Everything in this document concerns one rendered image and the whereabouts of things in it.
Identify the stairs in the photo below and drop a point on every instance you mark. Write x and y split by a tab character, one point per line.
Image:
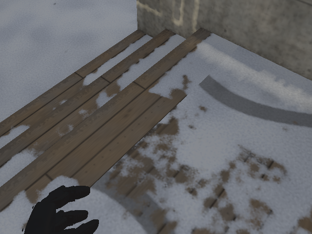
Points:
33	129

